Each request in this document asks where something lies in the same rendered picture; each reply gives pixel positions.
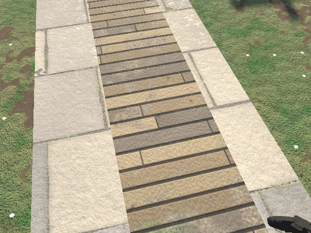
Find right robot hand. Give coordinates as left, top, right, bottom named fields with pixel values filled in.
left=267, top=216, right=311, bottom=233

